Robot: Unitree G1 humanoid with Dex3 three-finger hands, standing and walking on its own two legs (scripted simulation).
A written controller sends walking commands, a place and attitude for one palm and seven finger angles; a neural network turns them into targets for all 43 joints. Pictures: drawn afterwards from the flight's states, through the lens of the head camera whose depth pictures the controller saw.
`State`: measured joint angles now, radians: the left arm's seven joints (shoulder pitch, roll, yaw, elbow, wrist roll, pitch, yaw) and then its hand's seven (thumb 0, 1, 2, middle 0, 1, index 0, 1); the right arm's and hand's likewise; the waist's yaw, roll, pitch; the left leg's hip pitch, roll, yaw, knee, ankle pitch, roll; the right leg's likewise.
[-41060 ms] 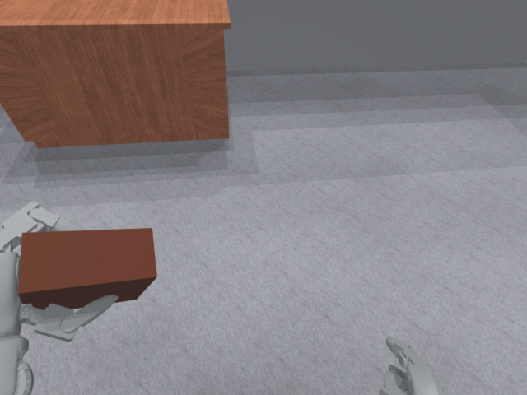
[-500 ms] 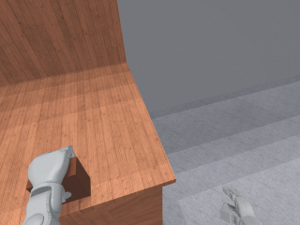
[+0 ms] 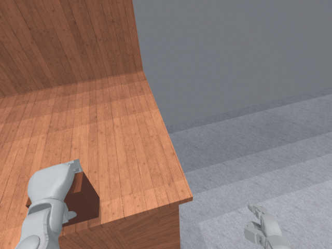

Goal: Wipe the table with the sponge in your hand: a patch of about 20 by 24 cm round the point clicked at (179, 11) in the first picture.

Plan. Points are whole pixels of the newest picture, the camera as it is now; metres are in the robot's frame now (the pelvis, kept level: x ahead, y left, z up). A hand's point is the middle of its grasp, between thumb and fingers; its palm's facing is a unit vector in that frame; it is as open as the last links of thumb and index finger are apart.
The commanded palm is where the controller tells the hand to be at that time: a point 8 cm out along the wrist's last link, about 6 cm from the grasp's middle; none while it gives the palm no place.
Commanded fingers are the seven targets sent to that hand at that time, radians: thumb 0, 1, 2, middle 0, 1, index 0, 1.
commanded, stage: lift the sponge slowly off the table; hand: left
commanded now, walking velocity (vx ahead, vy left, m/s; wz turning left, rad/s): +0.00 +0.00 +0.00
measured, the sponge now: (70, 205) +0.20 +0.28 +0.00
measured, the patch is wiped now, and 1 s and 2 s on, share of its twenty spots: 1.00 1.00 1.00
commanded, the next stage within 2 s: bring the sponge back beside the body in 1.32 s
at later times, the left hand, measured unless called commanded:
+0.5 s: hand (53, 188) +0.20 +0.29 +0.08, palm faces +0.02 -0.11 -0.99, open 10.0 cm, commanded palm +0.18 +0.28 +0.15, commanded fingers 0.00 0.10 1.30 -1.20 -1.60 -1.20 -1.60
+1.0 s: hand (55, 173) +0.22 +0.29 +0.11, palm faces +0.04 -0.12 -0.99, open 10.0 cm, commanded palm +0.19 +0.28 +0.19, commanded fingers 0.00 0.10 1.30 -1.20 -1.60 -1.20 -1.60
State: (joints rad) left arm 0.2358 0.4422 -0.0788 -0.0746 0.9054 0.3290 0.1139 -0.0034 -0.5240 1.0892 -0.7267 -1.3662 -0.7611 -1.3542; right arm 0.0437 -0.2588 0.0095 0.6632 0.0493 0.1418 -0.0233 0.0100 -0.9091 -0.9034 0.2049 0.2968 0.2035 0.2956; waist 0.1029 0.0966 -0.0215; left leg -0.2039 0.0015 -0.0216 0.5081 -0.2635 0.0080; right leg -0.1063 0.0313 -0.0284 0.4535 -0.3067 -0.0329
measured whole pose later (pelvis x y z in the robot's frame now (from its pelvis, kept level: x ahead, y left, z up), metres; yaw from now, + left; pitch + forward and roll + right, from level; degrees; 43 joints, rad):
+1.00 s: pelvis -0.01 +0.00 +0.00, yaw +0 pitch -4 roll +0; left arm 0.12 0.51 -0.06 -0.20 0.86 0.47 -0.05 0.00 -0.52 1.09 -0.73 -1.36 -0.76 -1.35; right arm 0.01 -0.29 0.04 0.64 0.07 0.16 -0.02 0.01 -0.91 -0.90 0.21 0.30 0.20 0.30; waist 0.11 0.12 -0.01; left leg -0.16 -0.01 -0.03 0.44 -0.22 0.01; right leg -0.07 0.03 -0.03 0.40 -0.27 -0.03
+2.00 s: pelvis -0.02 -0.01 +0.00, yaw +0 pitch -4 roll +0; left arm 0.21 0.55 -0.03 -0.28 0.83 0.41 -0.07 0.00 -0.52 1.09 -0.73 -1.36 -0.76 -1.35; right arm 0.03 -0.29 0.04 0.63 0.06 0.13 -0.04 0.01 -0.91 -0.90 0.20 0.30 0.20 0.30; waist 0.11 0.12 0.01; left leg -0.17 0.00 -0.03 0.46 -0.22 0.00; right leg -0.08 0.03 -0.04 0.42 -0.27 -0.04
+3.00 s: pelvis -0.02 +0.00 +0.00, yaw +0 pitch -6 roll -1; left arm 0.36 0.56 0.01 -0.40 0.83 0.35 -0.01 0.00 -0.52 1.08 -0.73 -1.36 -0.76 -1.35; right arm 0.05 -0.26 0.03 0.62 0.05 0.11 -0.04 0.01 -0.91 -0.90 0.20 0.30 0.20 0.30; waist 0.13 0.12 0.00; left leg -0.16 0.01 -0.03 0.47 -0.22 0.00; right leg -0.06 0.04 -0.03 0.42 -0.26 -0.04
